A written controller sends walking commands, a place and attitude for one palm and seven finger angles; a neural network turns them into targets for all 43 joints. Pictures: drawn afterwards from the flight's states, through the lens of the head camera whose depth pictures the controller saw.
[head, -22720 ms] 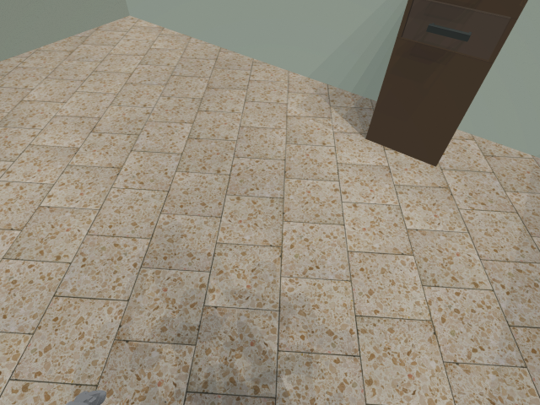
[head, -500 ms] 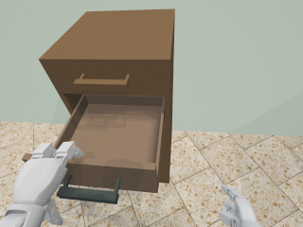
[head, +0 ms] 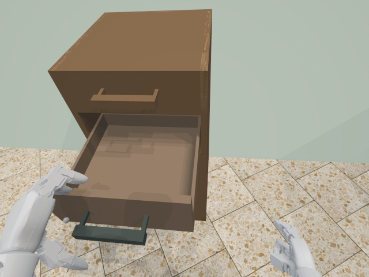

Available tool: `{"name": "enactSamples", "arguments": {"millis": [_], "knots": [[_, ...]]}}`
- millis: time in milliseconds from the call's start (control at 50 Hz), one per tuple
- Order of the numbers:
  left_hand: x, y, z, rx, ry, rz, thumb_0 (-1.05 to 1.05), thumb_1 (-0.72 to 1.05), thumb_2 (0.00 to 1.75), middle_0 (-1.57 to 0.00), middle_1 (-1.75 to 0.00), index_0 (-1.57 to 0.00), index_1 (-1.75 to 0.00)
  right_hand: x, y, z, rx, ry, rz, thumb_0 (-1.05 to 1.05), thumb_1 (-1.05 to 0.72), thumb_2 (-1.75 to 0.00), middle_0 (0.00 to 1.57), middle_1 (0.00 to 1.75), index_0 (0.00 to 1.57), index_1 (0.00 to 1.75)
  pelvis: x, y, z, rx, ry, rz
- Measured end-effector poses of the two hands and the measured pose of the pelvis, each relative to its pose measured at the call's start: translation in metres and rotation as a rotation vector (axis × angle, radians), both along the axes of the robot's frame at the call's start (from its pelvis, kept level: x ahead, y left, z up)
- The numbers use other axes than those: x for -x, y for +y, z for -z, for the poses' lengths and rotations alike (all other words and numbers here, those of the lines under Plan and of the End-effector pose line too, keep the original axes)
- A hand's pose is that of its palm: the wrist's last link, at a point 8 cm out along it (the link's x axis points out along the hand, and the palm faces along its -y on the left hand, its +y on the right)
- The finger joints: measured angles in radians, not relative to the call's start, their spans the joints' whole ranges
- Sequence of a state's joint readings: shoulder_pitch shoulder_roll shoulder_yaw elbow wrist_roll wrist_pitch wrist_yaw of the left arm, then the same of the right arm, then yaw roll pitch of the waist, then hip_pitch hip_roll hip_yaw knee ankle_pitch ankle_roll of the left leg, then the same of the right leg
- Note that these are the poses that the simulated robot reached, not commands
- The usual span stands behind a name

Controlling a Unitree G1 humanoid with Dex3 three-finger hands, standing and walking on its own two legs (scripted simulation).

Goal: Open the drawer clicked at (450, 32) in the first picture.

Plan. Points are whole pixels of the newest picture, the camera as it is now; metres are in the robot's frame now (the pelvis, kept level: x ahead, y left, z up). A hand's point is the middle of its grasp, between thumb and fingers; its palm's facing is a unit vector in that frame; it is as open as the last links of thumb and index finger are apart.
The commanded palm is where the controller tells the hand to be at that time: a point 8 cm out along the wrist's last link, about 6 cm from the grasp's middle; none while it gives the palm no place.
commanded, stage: draw the hand back to the body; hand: left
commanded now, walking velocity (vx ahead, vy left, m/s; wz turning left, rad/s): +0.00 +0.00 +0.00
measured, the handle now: (112, 225) +0.24 +0.23 -0.06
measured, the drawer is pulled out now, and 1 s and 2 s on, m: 0.28 0.28 0.28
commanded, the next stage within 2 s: step back with the hand held close in 0.92 s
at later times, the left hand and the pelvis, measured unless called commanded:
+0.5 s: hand (65, 200) +0.19 +0.22 +0.16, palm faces +0.38 -0.83 -0.41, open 10.6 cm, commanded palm +0.14 +0.26 +0.18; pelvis +0.01 -0.02 +0.01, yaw +1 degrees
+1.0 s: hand (61, 202) +0.18 +0.22 +0.16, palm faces +0.41 -0.81 -0.41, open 7.5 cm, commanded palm +0.14 +0.26 +0.18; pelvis +0.01 -0.02 +0.01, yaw +1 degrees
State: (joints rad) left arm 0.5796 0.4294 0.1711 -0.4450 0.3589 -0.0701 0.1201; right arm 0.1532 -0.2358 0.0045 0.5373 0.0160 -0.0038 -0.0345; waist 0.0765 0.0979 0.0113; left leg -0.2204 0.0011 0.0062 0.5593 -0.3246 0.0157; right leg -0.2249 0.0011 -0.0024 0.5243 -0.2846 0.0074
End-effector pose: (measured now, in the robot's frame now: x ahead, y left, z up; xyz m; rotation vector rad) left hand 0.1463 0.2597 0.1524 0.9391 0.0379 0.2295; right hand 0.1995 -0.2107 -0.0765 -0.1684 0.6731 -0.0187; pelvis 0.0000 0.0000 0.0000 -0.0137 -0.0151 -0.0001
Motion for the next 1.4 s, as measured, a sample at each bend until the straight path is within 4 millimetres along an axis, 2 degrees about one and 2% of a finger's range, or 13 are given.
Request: {"name": "enactSamples", "arguments": {"millis": [60, 100, 160, 300, 500, 680, 840, 1040, 1120, 1260, 1400], "knots": [[-0.001, -0.003, 0.004, 0.327, -0.117, -0.048, -0.01, -0.45, 0.32, -0.32, -1.17, -0.31, -1.17, 0.006, 0.004, -0.006, 0.014, -0.050, 0.021, 0.01, -0.91, -0.90, 0.20, 0.30, 0.20, 0.30, -0.003, -0.001, -0.002, -0.003, -0.023, -0.007], [-0.002, -0.007, 0.001, 0.432, -0.183, -0.048, -0.01, -0.41, 0.34, -0.32, -1.14, -0.31, -1.14, 0.011, 0.005, -0.009, 0.023, -0.064, 0.017, 0.01, -0.91, -0.90, 0.20, 0.30, 0.20, 0.30, -0.005, -0.003, -0.003, -0.004, -0.032, -0.012], [-0.006, -0.008, -0.006, 0.494, -0.248, -0.034, -0.01, -0.34, 0.37, -0.31, -1.10, -0.30, -1.10, 0.016, 0.005, -0.010, 0.030, -0.066, 0.009, 0.01, -0.91, -0.90, 0.21, 0.30, 0.20, 0.30, -0.008, -0.006, -0.004, -0.002, -0.042, -0.016], [-0.012, 0.000, -0.019, 0.468, -0.278, -0.029, -0.01, -0.13, 0.46, -0.29, -0.96, -0.28, -0.96, 0.017, -0.003, -0.009, 0.029, -0.056, 0.014, 0.01, -0.91, -0.90, 0.21, 0.30, 0.21, 0.30, -0.011, -0.011, -0.007, -0.002, -0.038, -0.010], [-0.005, -0.001, -0.022, 0.446, -0.249, -0.058, 0.00, 0.21, 0.61, -0.26, -0.74, -0.26, -0.74, 0.005, -0.020, -0.009, 0.042, -0.058, 0.031, 0.01, -0.91, -0.90, 0.21, 0.30, 0.21, 0.30, -0.013, -0.015, -0.008, -0.004, -0.026, -0.011], [-0.001, 0.001, -0.029, 0.430, -0.286, -0.088, 0.00, 0.52, 0.74, -0.24, -0.54, -0.23, -0.54, -0.005, -0.020, -0.012, 0.029, -0.078, 0.025, 0.01, -0.91, -0.90, 0.21, 0.30, 0.20, 0.30, -0.014, -0.020, -0.008, -0.006, -0.032, -0.015], [0.000, -0.003, -0.026, 0.447, -0.278, -0.090, 0.01, 0.77, 0.85, -0.22, -0.38, -0.22, -0.38, -0.003, -0.018, -0.012, 0.019, -0.078, 0.017, 0.01, -0.91, -0.90, 0.21, 0.30, 0.21, 0.30, -0.011, -0.023, -0.008, -0.006, -0.038, -0.015], [0.004, -0.003, -0.028, 0.435, -0.276, -0.087, 0.01, 0.87, 0.90, -0.22, -0.31, -0.21, -0.31, 0.008, -0.022, -0.007, 0.018, -0.052, 0.028, 0.01, -0.91, -0.90, 0.21, 0.30, 0.21, 0.30, -0.008, -0.023, -0.009, -0.006, -0.041, -0.013], [0.002, 0.003, -0.037, 0.387, -0.304, -0.063, 0.01, 0.88, 0.90, -0.22, -0.30, -0.21, -0.30, 0.014, -0.025, -0.007, 0.028, -0.024, 0.035, 0.01, -0.91, -0.90, 0.21, 0.30, 0.21, 0.30, -0.003, -0.022, -0.009, 0.003, -0.014, -0.010], [-0.005, 0.005, -0.029, 0.366, -0.234, 0.009, 0.01, 0.89, 0.90, -0.21, -0.30, -0.21, -0.30, 0.035, -0.037, -0.008, 0.066, 0.034, 0.116, 0.01, -0.91, -0.90, 0.21, 0.30, 0.21, 0.30, 0.009, -0.010, -0.009, -0.002, 0.034, 0.011], [0.005, 0.015, -0.025, 0.342, -0.195, 0.060, 0.01, 0.88, 0.90, -0.22, -0.30, -0.21, -0.30, 0.057, -0.034, -0.012, 0.100, 0.060, 0.165, 0.01, -0.91, -0.90, 0.20, 0.30, 0.20, 0.30, 0.023, 0.001, -0.006, -0.008, 0.048, 0.010]]}}
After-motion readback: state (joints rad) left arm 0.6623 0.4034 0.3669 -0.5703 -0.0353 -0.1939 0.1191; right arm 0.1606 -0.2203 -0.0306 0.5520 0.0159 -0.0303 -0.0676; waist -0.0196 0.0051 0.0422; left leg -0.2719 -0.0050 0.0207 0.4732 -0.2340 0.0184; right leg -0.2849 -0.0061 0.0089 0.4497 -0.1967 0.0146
